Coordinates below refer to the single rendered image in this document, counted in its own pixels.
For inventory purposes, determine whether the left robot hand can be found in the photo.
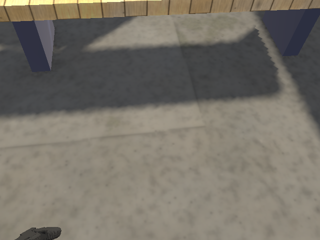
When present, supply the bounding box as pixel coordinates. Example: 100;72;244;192
15;227;62;240

